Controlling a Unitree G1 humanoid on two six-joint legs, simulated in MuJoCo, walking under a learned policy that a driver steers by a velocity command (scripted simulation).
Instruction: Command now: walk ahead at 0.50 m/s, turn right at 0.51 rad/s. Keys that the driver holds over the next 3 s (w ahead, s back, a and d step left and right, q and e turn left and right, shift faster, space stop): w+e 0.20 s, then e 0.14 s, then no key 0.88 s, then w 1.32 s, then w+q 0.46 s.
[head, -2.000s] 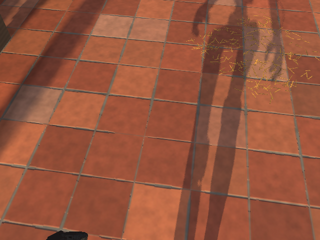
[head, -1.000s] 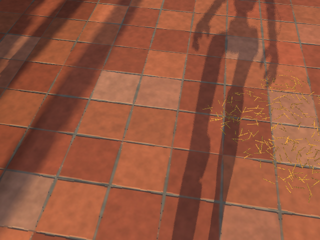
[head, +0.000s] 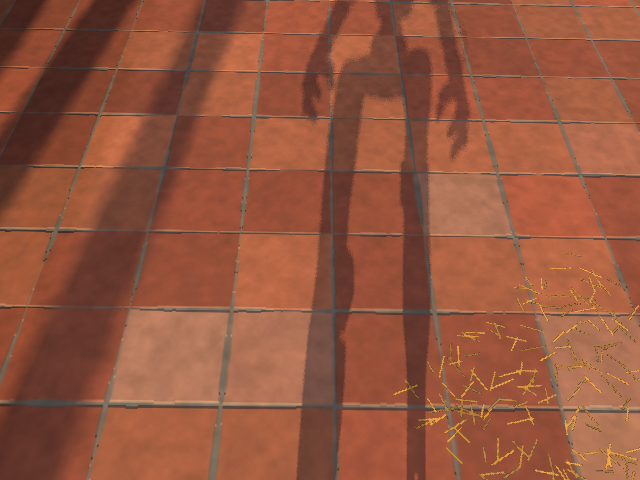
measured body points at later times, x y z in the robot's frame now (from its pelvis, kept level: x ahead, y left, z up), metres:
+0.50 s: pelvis +0.23 -0.06 +0.00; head +0.27 -0.09 +0.44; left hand +0.34 +0.20 -0.13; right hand +0.29 -0.34 -0.13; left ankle +0.35 +0.09 -0.67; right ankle +0.21 -0.09 -0.74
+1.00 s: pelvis +0.31 -0.05 +0.00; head +0.33 -0.04 +0.44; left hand +0.45 +0.18 -0.15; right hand +0.31 -0.30 -0.14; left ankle +0.39 +0.03 -0.74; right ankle +0.25 -0.16 -0.75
